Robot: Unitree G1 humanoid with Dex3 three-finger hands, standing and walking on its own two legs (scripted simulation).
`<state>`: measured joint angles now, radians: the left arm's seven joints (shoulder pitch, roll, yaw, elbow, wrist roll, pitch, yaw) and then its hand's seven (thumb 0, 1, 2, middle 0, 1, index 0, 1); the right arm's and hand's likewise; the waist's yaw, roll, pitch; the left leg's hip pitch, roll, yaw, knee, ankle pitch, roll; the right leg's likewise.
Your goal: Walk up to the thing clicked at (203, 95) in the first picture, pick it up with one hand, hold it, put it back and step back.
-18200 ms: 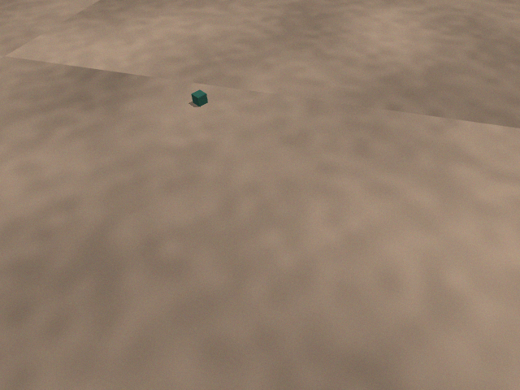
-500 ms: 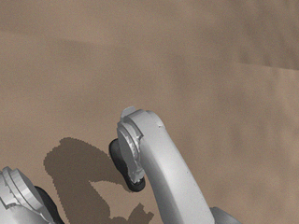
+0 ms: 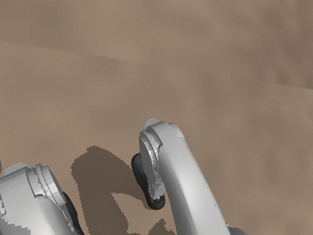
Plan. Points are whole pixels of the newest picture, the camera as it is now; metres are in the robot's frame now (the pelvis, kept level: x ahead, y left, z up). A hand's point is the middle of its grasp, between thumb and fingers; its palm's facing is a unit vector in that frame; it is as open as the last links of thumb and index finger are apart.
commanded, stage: settle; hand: left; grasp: from above
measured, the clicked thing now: out of the picture +0.46 +0.34 -0.25
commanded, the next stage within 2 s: lift in 0.32 s
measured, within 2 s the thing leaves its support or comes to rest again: neither
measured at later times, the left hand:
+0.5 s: hand out of the picture +0.44 +0.33 -0.15, palm faces -0.22 -0.35 -0.91, open 10.3 cm
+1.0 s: hand out of the picture +0.40 +0.33 -0.03, palm faces -0.21 -0.35 -0.91, open 10.3 cm
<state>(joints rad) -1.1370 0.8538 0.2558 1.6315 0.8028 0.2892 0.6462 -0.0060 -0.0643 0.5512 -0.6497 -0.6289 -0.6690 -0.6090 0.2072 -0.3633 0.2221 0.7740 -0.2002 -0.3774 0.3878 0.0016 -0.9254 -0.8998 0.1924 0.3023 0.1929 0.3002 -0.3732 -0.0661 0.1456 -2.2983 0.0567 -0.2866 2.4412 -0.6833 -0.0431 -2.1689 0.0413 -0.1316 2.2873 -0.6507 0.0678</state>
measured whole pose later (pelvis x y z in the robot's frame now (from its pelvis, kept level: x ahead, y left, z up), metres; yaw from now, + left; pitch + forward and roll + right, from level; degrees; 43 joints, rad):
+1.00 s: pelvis +0.00 -0.01 +0.08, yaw +8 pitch +34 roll -4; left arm -0.89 0.46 0.12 1.25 0.78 0.42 0.38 -0.01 -0.05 0.51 -0.67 -0.60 -0.69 -0.58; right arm 0.17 -0.30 -0.01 0.84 -0.07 -0.20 0.19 0.00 -0.93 -0.90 0.19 0.30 0.19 0.30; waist -0.16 0.08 -0.19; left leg -2.08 0.07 -0.11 2.13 -0.65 -0.04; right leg -2.03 0.00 -0.02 2.09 -0.66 0.04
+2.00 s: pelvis +0.08 +0.00 +0.39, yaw +13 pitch +14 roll -1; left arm -0.52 0.24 -0.14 1.01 0.68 0.58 0.31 -0.01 -0.06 0.52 -0.68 -0.59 -0.70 -0.57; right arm 0.26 -0.24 0.01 0.85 0.05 -0.12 -0.06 0.01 -0.90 -0.89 0.20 0.30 0.20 0.30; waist -0.08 0.04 -0.12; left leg -0.74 0.07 -0.01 0.91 -0.41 -0.04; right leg -0.71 -0.03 -0.03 0.90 -0.43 0.02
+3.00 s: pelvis +0.10 +0.00 +0.43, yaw +13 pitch +4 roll +1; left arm -0.47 0.19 -0.23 0.86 0.69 0.70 0.19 -0.01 -0.05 0.50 -0.67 -0.59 -0.69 -0.57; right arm 0.19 -0.26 0.03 0.80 0.06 -0.11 0.04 0.01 -0.91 -0.90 0.19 0.30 0.19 0.30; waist -0.01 0.04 -0.06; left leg -0.34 0.05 0.03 0.55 -0.27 -0.03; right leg -0.34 -0.04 -0.01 0.58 -0.31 0.02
